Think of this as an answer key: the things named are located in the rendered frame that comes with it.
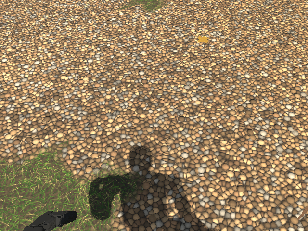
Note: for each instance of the robot left hand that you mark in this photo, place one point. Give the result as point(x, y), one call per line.
point(50, 220)

